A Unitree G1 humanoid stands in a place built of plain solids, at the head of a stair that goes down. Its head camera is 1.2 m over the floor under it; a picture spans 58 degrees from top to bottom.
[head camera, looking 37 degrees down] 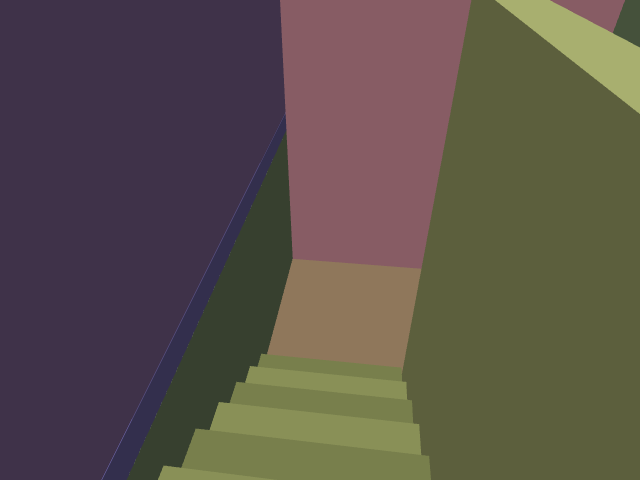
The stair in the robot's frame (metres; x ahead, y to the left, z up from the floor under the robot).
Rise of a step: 0.18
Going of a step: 0.24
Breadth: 0.97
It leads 7 degrees to the right of straight ahead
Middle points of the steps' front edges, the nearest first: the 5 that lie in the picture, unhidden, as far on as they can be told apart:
0.92 0.04 -0.53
1.16 0.02 -0.71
1.39 -0.01 -0.88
1.63 -0.04 -1.06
1.87 -0.07 -1.24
